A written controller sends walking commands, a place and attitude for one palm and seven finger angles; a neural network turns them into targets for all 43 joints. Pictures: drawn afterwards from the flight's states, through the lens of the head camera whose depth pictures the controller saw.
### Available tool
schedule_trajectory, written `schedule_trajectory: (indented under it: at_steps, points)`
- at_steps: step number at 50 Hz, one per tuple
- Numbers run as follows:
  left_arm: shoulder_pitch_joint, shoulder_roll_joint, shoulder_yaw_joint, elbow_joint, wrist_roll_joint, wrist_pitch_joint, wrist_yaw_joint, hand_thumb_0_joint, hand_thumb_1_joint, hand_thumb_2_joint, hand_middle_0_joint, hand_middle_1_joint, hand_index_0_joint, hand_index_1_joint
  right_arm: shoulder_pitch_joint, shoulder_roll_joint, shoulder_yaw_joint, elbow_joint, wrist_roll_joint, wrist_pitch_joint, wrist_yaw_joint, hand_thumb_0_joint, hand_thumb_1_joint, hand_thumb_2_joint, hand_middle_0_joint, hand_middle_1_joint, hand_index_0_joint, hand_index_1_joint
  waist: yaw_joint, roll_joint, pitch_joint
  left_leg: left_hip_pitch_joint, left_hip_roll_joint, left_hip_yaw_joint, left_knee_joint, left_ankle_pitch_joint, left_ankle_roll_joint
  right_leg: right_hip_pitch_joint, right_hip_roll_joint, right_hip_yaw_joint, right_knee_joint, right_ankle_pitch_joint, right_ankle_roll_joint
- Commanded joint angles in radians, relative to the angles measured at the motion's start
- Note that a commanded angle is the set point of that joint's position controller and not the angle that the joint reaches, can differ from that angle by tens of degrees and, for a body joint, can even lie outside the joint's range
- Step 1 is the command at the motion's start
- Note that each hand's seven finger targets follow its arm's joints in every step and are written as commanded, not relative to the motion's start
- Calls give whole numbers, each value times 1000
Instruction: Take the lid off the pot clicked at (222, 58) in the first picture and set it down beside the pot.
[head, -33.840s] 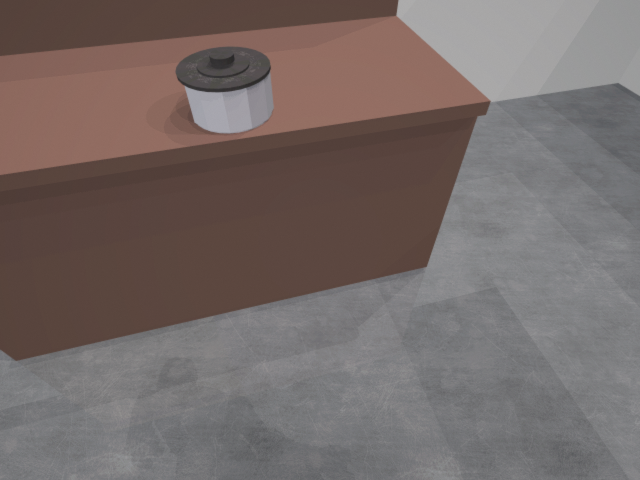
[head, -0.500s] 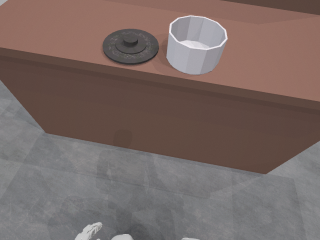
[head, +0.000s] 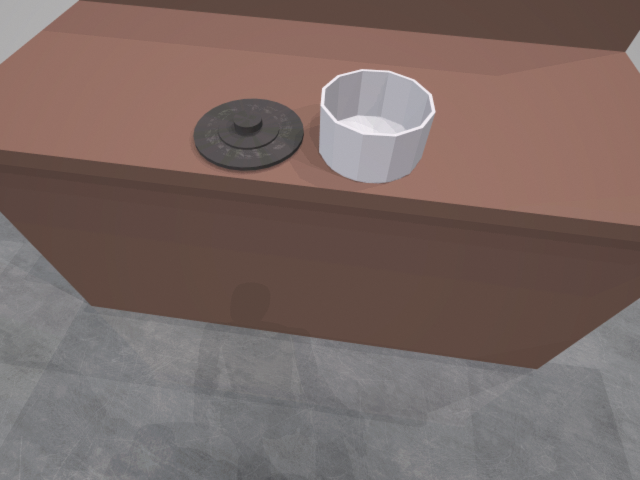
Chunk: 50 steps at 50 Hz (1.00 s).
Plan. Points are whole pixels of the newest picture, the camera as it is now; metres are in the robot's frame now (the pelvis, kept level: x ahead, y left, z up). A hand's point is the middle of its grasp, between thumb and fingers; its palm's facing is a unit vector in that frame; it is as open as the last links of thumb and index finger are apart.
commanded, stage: let the arm hang, fingers relaxed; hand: left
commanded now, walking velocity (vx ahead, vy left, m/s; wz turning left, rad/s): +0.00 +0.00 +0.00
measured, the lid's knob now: (248, 121) +0.71 +0.17 +0.01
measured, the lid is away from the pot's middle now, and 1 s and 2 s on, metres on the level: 0.24 0.24 0.24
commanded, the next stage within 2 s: look to check the result in 0.22 s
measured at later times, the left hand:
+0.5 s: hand out of the picture +0.02 +0.18 -0.17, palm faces +0.03 -0.98 -0.21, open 7.2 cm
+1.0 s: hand out of the picture -0.04 +0.16 -0.18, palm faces +0.03 -0.98 -0.18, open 7.3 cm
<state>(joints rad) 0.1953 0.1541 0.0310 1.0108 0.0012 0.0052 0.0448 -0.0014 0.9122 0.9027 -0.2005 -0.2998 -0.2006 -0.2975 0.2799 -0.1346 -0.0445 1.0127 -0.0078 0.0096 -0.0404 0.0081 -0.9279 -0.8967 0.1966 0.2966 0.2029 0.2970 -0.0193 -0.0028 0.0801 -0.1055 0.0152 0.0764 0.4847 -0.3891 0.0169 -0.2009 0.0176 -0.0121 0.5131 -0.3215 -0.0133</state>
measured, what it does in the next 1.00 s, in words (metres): stands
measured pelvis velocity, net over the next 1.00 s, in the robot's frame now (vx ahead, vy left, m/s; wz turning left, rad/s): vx -0.04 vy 0.00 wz -0.01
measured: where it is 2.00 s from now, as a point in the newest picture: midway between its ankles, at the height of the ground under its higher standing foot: outside the picture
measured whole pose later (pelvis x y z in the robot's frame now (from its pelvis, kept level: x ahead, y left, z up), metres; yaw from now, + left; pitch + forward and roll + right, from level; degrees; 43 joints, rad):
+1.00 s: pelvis -0.04 +0.00 +0.01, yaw -1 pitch -1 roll +0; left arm 0.27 0.13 0.03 1.12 0.01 0.01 0.05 0.01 0.93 0.90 -0.20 -0.30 -0.20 -0.30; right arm 0.32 -0.09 -0.03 1.08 0.00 0.00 -0.05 0.01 -0.91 -0.90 0.20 0.30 0.20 0.30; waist 0.00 -0.01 0.08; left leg -0.11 0.01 0.09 0.45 -0.32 0.02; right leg -0.20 0.02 0.00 0.46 -0.24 -0.01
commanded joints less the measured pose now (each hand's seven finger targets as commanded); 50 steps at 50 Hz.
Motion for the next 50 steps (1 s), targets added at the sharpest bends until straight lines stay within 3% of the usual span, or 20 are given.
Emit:
schedule_trajectory:
  at_steps: [1,5,9,12,18,22,38,42,50]
  points:
    - [65,102,29,-31,2,-15,5,0,900,900,-200,-300,-200,-300,113,-86,-21,-12,1,-11,-18,0,-900,-900,200,300,200,300,-1,64,-141,89,113,-47,2,682,25,63,-99,50,2,568,-49]
    - [59,88,30,-23,5,-9,4,0,900,900,-200,-300,-200,-300,112,-74,-23,-9,0,-4,-21,0,-900,-900,200,300,200,300,-1,69,-83,60,114,-49,-13,592,25,39,-93,54,-21,510,-51]
    - [53,81,25,-12,7,-5,2,0,900,900,-200,-300,-200,-300,108,-67,-22,-2,0,0,-17,0,-900,-900,200,300,200,300,2,28,-21,7,109,-54,-47,433,26,22,-89,68,-54,426,-48]
    - [61,80,24,-5,7,-8,2,0,900,900,-200,-300,-200,-300,106,-65,-22,2,0,-2,-15,0,-900,-900,200,300,200,300,3,-8,-33,2,101,-52,-47,386,24,38,-96,84,-71,439,-48]
    - [60,73,22,1,8,-8,2,0,900,900,-200,-300,-200,-300,115,-52,-17,17,2,-3,-13,0,-900,-900,200,300,200,300,1,22,-7,-19,103,-57,-82,317,28,20,-87,83,-90,353,-45]
    - [74,66,20,16,5,-11,0,0,900,900,-200,-300,-200,-300,119,-54,-15,22,1,-10,-15,0,-900,-900,200,300,200,300,5,18,-38,1,107,-61,-79,371,33,31,-86,76,-84,376,-41]
    - [104,48,11,54,11,-10,0,0,900,900,-200,-300,-200,-300,124,-34,-10,40,5,-9,-11,0,-900,-900,200,300,200,300,7,19,23,-50,105,-74,-122,229,40,-15,-78,83,-121,239,-30]
    - [114,43,8,65,8,-13,0,0,900,900,-200,-300,-200,-300,126,-38,-8,42,3,-14,-13,0,-900,-900,200,300,200,300,7,18,-12,-29,107,-75,-115,274,42,-1,-81,80,-112,278,-29]
    - [124,34,7,79,9,-14,1,0,900,900,-200,-300,-200,-300,128,-32,-6,49,5,-15,-15,0,-900,-900,200,300,200,300,6,23,-3,-27,109,-73,-116,286,42,-14,-82,82,-108,284,-29]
